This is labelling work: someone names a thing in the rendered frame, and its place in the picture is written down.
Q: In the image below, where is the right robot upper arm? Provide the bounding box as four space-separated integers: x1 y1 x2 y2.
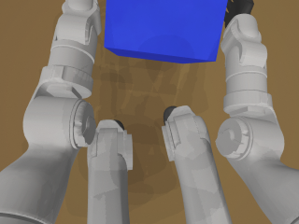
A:
215 115 299 224

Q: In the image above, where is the right robot hand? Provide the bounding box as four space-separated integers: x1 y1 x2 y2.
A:
224 0 254 28

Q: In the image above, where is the right robot shin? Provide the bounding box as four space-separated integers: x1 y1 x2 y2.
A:
167 105 211 146

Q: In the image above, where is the right robot foot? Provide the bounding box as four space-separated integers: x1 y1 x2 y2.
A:
164 105 177 126

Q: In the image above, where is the carton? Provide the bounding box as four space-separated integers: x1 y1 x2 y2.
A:
104 0 228 64

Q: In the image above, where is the robot right forearm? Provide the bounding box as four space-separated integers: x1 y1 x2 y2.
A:
221 13 280 128

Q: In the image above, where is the robot left forearm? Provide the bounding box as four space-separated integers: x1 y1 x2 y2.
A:
22 0 102 138

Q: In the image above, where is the left robot upper arm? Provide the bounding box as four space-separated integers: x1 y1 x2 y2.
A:
0 95 96 224

